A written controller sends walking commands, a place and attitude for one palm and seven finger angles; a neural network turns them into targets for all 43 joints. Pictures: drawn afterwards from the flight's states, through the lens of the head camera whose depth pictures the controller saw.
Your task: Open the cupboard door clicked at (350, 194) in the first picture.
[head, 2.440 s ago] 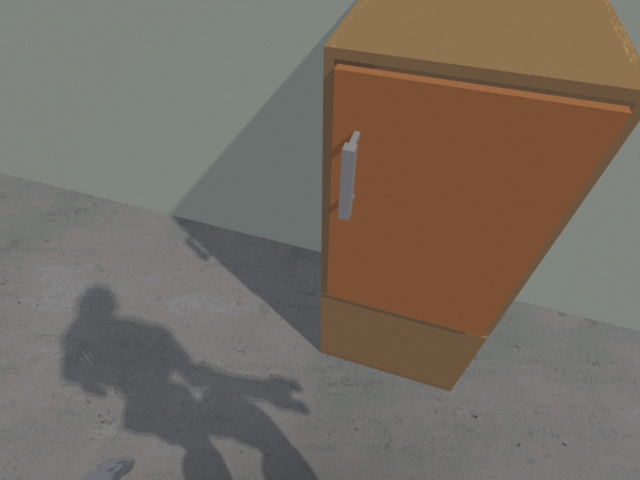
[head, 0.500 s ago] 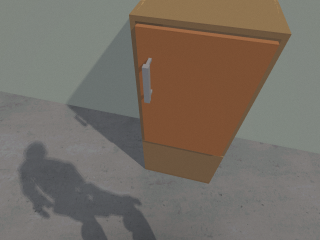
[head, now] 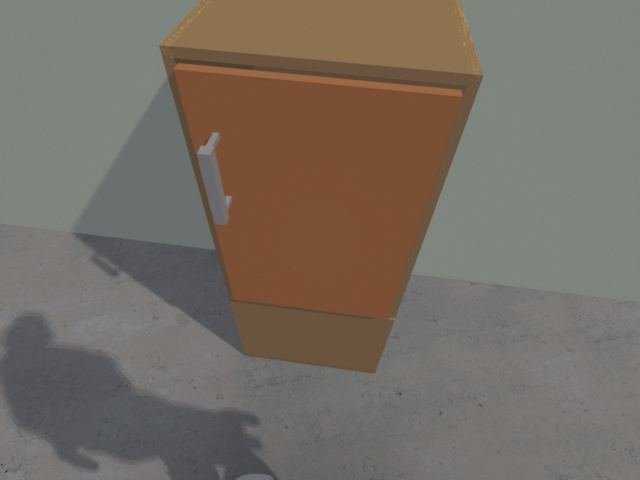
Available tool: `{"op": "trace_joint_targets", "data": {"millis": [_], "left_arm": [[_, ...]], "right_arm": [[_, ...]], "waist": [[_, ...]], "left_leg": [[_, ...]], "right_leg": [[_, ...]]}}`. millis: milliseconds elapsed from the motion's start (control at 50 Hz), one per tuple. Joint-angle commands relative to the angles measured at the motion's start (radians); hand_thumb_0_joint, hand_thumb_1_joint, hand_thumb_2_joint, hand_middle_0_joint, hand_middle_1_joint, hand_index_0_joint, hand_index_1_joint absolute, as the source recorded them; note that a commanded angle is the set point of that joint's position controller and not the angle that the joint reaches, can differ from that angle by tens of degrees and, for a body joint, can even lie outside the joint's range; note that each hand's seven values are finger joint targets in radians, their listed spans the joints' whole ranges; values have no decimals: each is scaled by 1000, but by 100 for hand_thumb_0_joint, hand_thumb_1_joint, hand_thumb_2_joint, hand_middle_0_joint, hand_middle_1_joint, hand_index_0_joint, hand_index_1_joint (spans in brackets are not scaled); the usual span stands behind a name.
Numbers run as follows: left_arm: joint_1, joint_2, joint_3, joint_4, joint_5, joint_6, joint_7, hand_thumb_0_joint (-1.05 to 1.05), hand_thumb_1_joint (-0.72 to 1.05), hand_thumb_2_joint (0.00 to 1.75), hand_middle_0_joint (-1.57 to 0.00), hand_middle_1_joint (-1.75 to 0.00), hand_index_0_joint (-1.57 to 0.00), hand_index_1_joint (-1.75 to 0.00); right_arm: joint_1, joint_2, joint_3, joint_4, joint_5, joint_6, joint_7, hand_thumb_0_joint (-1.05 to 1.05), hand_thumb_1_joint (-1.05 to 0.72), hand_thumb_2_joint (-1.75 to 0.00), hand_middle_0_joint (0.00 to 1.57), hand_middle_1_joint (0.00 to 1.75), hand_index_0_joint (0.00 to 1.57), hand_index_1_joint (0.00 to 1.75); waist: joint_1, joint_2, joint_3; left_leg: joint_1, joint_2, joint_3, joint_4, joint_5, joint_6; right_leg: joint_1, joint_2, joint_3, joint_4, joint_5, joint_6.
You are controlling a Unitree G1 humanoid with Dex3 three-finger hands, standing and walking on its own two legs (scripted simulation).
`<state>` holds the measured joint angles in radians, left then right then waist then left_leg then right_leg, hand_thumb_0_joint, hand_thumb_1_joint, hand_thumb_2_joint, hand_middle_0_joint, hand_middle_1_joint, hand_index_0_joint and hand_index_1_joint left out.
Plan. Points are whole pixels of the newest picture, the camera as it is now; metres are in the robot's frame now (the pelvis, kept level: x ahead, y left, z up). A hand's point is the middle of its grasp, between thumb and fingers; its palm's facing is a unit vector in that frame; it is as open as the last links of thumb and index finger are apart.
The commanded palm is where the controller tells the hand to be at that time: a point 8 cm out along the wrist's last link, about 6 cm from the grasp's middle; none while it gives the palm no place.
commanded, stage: come to a stop and stand still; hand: left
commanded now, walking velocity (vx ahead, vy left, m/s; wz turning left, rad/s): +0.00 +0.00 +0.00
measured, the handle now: (218, 180) +0.53 +0.22 +0.05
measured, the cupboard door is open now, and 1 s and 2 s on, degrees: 0 0 0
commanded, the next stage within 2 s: look again from close up in 0.78 s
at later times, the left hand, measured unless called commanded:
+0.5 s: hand out of the picture +0.01 +0.22 -0.17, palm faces +0.02 -0.98 -0.18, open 7.3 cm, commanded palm none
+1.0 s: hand out of the picture +0.00 +0.24 -0.17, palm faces +0.02 -0.98 -0.21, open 7.3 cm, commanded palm none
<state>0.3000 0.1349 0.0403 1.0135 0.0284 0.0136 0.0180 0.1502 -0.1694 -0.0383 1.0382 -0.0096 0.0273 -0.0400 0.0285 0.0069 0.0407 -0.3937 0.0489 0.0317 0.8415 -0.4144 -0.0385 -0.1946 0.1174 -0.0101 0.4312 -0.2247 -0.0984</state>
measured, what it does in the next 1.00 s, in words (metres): steps on the spot: left foot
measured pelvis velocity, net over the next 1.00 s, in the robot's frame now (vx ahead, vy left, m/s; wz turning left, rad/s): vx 0.01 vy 0.07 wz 0.01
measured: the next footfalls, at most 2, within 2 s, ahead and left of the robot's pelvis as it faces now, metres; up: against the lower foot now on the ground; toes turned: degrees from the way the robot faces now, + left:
left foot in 0.10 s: +0.06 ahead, +0.13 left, +0.00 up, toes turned +1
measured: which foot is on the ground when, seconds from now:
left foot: up 0.00-0.08, down 0.10-1.00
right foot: down 0.00-1.00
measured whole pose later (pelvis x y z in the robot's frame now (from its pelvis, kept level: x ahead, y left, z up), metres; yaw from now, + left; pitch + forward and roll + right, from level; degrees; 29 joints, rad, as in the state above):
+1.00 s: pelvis +0.01 +0.07 +0.00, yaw +0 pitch -1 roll +0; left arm 0.33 0.13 -0.03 1.10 0.02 -0.01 0.03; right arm 0.30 -0.18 0.01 1.06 -0.01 -0.02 -0.02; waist 0.00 0.04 0.00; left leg -0.21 -0.08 0.06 0.46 -0.25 0.09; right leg -0.20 -0.01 0.04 0.51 -0.30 0.01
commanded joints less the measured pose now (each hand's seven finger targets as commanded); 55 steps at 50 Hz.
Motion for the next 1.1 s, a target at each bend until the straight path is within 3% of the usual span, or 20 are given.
{"op": "trace_joint_targets", "data": {"millis": [0, 40, 60, 80, 100, 120, 140, 200, 240, 500, 660, 680, 700, 720, 740, 760, 820, 900, 940, 1080], "left_arm": [[65, 167, 30, -28, -3, -26, 21, 0, 90, 90, -20, -30, -20, -30], [34, 151, 23, -22, -10, -27, 20, 0, 90, 90, -20, -30, -20, -30], [41, 130, 20, -24, -15, -25, 18, 0, 90, 90, -20, -30, -20, -30], [47, 110, 15, -23, -17, -23, 17, 0, 90, 90, -20, -30, -20, -30], [46, 96, 11, -19, -16, -21, 19, 0, 90, 90, -20, -30, -20, -30], [49, 89, 8, -12, -12, -18, 18, 0, 90, 90, -20, -30, -20, -30], [40, 92, 7, -2, -9, -14, 17, 0, 90, 90, -20, -30, -20, -30], [50, 95, -7, 19, -9, -15, 10, 0, 90, 90, -20, -30, -20, -30], [43, 104, -13, 28, -10, -19, 10, 0, 90, 90, -20, -30, -20, -30], [47, 106, -31, 84, -14, -28, 17, 0, 90, 90, -20, -30, -20, -30], [71, 91, -36, 103, -12, -26, 21, 0, 90, 90, -20, -30, -20, -30], [112, 104, -51, 115, 5, -57, 59, 0, 90, 90, -20, -30, -20, -30], [85, 139, -43, 70, -12, -56, 52, 0, 90, 90, -20, -30, -20, -30], [64, 130, -43, 59, -8, -52, 43, 0, 90, 90, -20, -30, -20, -30], [76, 122, -47, 59, -8, -57, 37, 0, 90, 90, -20, -30, -20, -30], [87, 122, -49, 59, -10, -55, 32, 0, 90, 90, -20, -30, -20, -30], [77, 98, -53, 57, -10, -48, 26, 0, 90, 90, -20, -30, -20, -30], [67, 95, -52, 49, -9, -47, 25, 0, 90, 90, -20, -30, -20, -30], [66, 103, -51, 49, -8, -47, 24, 0, 90, 90, -20, -30, -20, -30], [55, 134, -41, 49, -14, -50, 25, 0, 90, 90, -20, -30, -20, -30]], "right_arm": [[44, -47, -9, -40, 7, -25, -6, 0, -90, -90, 20, 30, 20, 30], [113, -37, -6, -10, 9, -31, -7, 0, -90, -90, 20, 30, 20, 30], [125, -53, -6, -1, 7, -38, -10, 0, -90, -90, 20, 30, 20, 30], [120, -79, -7, -1, 2, -47, -12, 0, -90, -90, 20, 30, 20, 30], [103, -94, -6, -7, -2, -46, -14, 0, -90, -90, 20, 30, 20, 30], [84, -92, -5, -7, -5, -44, -15, 0, -90, -90, 20, 30, 20, 30], [76, -82, -4, -3, -4, -46, -13, 0, -90, -90, 20, 30, 20, 30], [69, -86, 6, -2, -3, -49, -10, 0, -90, -90, 20, 30, 20, 30], [85, -87, 9, 7, -1, -51, -8, 0, -90, -90, 20, 30, 20, 30], [155, -94, 21, 75, 2, -61, -3, 0, -90, -90, 20, 30, 20, 30], [178, -81, 23, 96, 3, -57, -4, 0, -90, -90, 20, 30, 20, 30], [113, -111, 39, 18, 9, -72, 15, 0, -90, -90, 20, 30, 20, 30], [156, -67, 40, -2, -2, -60, 22, 0, -90, -90, 20, 30, 20, 30], [175, -72, 34, 2, -6, -63, 20, 0, -90, -90, 20, 30, 20, 30], [191, -64, 39, -1, -12, -68, 22, 0, -90, -90, 20, 30, 20, 30], [186, -72, 37, -16, -7, -66, 21, 0, -90, -90, 20, 30, 20, 30], [187, -91, 31, -37, -3, -65, 18, 0, -90, -90, 20, 30, 20, 30], [188, -108, 26, -35, -2, -69, 17, 0, -90, -90, 20, 30, 20, 30], [183, -109, 26, -29, -2, -72, 17, 0, -90, -90, 20, 30, 20, 30], [170, -127, 29, -10, 0, -84, 10, 0, -90, -90, 20, 30, 20, 30]], "waist": [[-16, -63, -72], [-47, -72, -65], [-43, -35, -60], [-31, 36, -54], [-15, 61, -22], [-7, 55, -2], [-4, 98, 20], [-1, 43, 25], [-7, 17, 17], [-20, -19, -11], [-23, -11, 40], [-5, 22, 81], [-38, 27, 22], [-45, 77, 45], [-34, 130, 1], [-35, 124, -20], [-35, 4, 5], [-34, -53, 62], [-29, -37, 70], [-29, -39, -13]], "left_leg": [[53, 7, -30, -195, 52, 15], [207, 8, -33, -383, 209, 23], [274, 35, -59, -421, 285, 41], [281, 108, -136, -430, 401, 76], [238, 147, -167, -440, 434, 105], [192, 144, -165, -458, 365, 111], [154, 141, -177, -494, 333, 115], [140, 110, -169, -540, 223, 97], [172, 96, -157, -541, 239, 89], [238, 75, -147, -583, 291, 80], [214, 67, -147, -598, 230, 79], [143, 63, -88, -401, 410, 57], [171, 17, -108, -435, 164, 53], [138, 18, -124, -468, 117, 62], [133, 31, -145, -463, 153, 72], [138, 38, -156, -483, 124, 82], [110, 48, -189, -520, 73, 99], [105, 49, -191, -545, 82, 104], [103, 49, -186, -552, 107, 108], [215, 42, -134, -496, 342, 105]], "right_leg": [[82, -339, 294, -75, 494, -98], [-7, -292, 252, -48, 380, -40], [-54, -246, 219, -37, 316, 2], [-79, -190, 177, -25, 243, 43], [-73, -156, 140, -29, 152, 70], [-51, -148, 126, -41, 100, 82], [-24, -151, 114, -32, 78, 87], [8, -166, 125, -66, 75, 83], [6, -177, 128, -83, 92, 80], [21, -201, 116, -109, 93, 82], [-4, -202, 112, -112, 69, 83], [-35, -230, 96, -82, 168, 80], [-58, -233, 144, -77, -83, 48], [-84, -219, 132, -41, -131, 37], [-56, -205, 116, -16, -83, 32], [-39, -192, 110, -8, -90, 33], [-41, -174, 97, 9, -83, 41], [-72, -174, 106, 8, -64, 46], [-62, -179, 105, 7, -36, 48], [-21, -194, 123, -1, 82, 53]]}}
